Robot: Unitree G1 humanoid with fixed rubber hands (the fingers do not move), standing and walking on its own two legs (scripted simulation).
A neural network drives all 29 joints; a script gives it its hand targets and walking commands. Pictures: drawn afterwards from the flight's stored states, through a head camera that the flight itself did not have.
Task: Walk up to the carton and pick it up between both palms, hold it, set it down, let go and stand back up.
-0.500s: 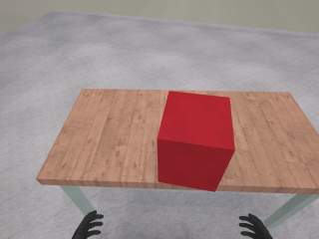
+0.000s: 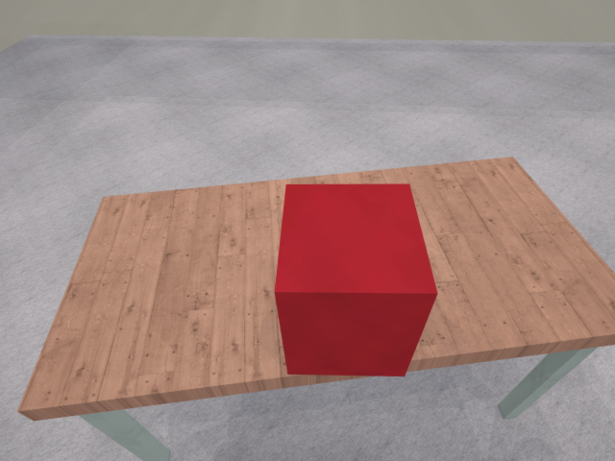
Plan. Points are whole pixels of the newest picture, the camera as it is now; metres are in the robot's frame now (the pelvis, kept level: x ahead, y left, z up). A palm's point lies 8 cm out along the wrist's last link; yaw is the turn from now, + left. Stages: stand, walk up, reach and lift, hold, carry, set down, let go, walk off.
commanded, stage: stand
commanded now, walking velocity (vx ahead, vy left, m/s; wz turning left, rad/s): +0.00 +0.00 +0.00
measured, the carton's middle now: (346, 282) +0.41 -0.05 -0.03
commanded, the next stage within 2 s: none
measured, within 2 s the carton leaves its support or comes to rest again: neither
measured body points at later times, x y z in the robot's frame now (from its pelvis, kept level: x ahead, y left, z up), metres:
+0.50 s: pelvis -0.01 +0.00 +0.01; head +0.00 -0.01 +0.46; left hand +0.06 +0.24 -0.13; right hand -0.01 -0.26 -0.14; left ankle -0.07 +0.09 -0.72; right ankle +0.00 -0.12 -0.72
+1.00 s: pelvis -0.02 +0.00 +0.01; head -0.01 -0.01 +0.46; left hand +0.05 +0.23 -0.13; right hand -0.05 -0.23 -0.15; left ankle -0.07 +0.09 -0.72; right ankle +0.00 -0.12 -0.72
